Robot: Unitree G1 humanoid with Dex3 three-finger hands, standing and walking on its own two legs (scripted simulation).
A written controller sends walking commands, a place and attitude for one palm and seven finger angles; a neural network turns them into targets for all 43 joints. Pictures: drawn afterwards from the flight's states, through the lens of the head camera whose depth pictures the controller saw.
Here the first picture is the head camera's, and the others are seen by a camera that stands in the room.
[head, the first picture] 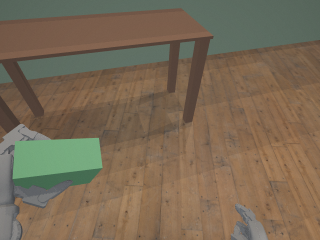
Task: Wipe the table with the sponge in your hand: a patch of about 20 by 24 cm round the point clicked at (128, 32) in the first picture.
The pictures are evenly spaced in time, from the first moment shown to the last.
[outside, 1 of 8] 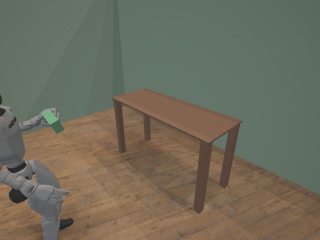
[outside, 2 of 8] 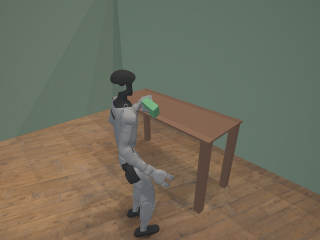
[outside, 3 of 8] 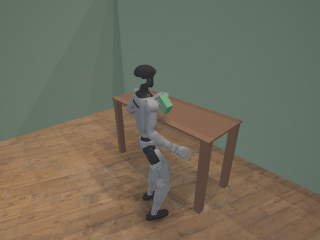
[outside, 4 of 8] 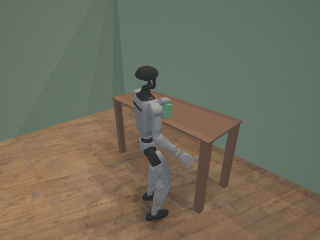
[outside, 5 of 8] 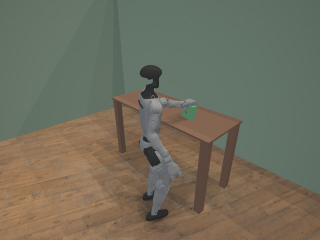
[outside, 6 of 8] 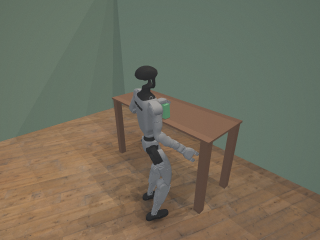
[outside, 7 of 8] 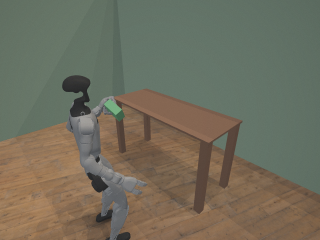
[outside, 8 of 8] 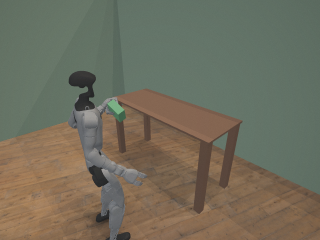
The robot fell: no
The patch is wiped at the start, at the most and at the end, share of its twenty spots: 0.00 1.00 1.00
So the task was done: yes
